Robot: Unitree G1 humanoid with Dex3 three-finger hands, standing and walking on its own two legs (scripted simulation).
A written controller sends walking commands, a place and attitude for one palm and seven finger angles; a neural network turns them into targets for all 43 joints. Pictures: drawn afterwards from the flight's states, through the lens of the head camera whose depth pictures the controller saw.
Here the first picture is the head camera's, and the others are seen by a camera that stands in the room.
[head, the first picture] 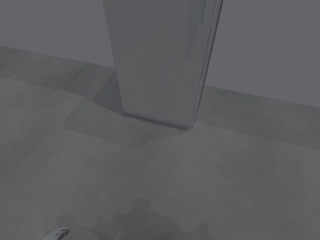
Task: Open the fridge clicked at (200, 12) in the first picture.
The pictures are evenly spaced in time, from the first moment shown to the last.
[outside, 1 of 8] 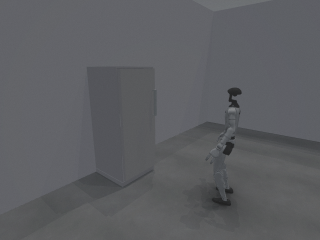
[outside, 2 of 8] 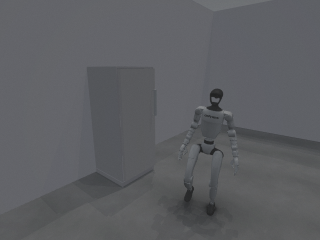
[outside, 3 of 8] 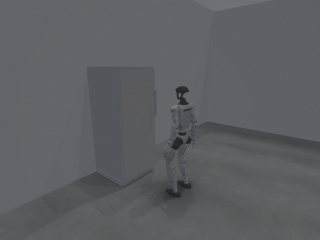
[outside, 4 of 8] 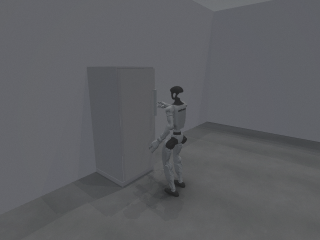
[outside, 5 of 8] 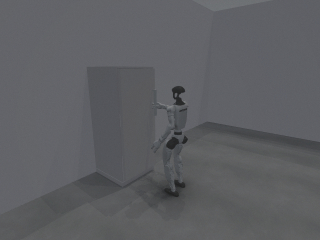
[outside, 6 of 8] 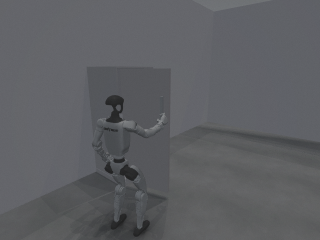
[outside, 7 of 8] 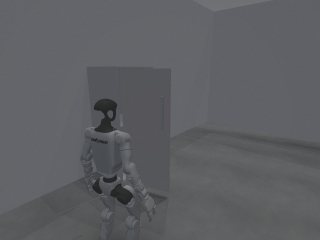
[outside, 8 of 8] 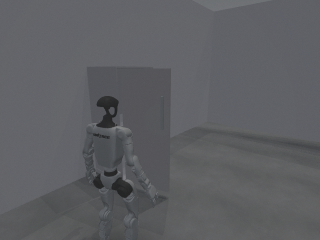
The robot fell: no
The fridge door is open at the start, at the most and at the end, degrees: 0 88 74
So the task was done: yes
